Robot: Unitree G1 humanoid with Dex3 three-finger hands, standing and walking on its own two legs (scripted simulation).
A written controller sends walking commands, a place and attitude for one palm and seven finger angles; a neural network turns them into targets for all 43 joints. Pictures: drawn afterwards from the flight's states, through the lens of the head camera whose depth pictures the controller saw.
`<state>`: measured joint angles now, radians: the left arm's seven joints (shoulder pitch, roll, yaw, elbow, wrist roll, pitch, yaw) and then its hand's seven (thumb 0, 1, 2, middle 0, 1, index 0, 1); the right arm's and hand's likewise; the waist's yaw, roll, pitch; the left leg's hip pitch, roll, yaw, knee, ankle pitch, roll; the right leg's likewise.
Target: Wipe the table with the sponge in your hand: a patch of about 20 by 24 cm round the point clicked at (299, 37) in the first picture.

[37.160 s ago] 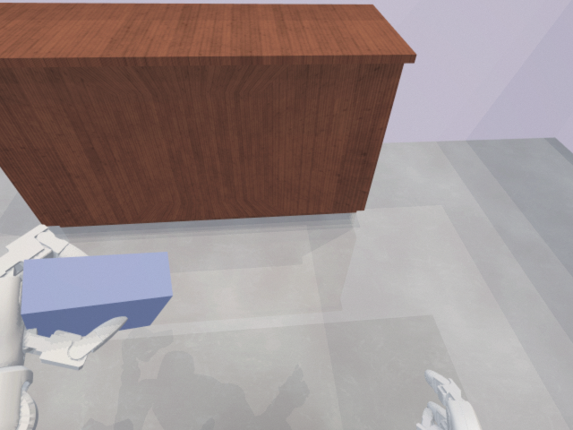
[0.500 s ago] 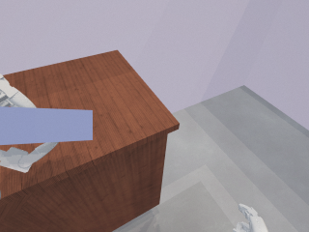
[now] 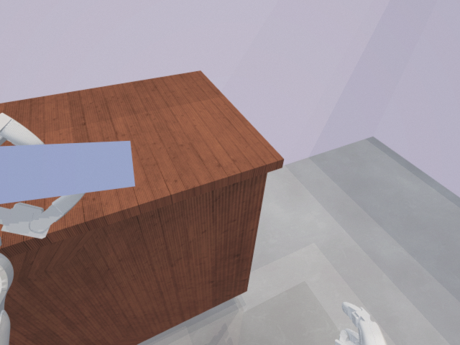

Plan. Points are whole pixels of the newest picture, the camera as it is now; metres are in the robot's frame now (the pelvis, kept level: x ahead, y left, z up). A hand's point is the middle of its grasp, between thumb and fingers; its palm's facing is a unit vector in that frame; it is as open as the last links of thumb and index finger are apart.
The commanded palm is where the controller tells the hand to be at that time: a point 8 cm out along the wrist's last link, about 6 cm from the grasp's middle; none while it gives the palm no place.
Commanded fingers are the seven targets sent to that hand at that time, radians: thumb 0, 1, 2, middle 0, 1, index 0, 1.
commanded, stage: step back with the hand held close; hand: left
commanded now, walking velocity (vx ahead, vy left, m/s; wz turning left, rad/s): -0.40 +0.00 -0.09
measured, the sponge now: (82, 168) +0.24 +0.19 +0.26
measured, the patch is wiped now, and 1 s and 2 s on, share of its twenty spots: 0.95 0.95 0.95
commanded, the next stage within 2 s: stop stepping back and stand still in 0.36 s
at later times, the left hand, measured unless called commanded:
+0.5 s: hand out of the picture +0.12 +0.20 +0.28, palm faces +0.29 -0.88 -0.38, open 9.2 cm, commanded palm +0.06 +0.27 +0.29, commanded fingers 0.00 0.10 1.30 -1.20 -1.60 -1.20 -1.60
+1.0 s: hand out of the picture -0.02 +0.27 +0.29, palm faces +0.45 -0.86 -0.24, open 9.2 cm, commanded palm -0.07 +0.31 +0.29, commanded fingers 0.00 0.10 1.30 -1.20 -1.60 -1.20 -1.60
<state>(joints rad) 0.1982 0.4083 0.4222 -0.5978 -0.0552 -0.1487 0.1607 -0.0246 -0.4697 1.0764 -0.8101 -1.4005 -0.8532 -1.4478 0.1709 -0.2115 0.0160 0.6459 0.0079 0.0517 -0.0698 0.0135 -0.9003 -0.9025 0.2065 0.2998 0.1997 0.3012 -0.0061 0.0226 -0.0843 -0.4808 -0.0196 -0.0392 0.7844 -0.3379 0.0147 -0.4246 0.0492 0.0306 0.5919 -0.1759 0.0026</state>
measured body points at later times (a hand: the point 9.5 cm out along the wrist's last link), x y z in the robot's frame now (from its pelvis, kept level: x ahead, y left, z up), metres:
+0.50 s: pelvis -0.13 +0.01 +0.02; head -0.12 +0.03 +0.47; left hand +0.09 +0.25 +0.30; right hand +0.04 -0.24 -0.05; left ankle -0.11 +0.13 -0.70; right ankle -0.14 -0.11 -0.72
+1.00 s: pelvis -0.26 +0.05 +0.01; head -0.31 +0.06 +0.45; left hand -0.05 +0.31 +0.30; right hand -0.15 -0.20 -0.08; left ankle -0.18 +0.15 -0.72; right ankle -0.26 -0.05 -0.69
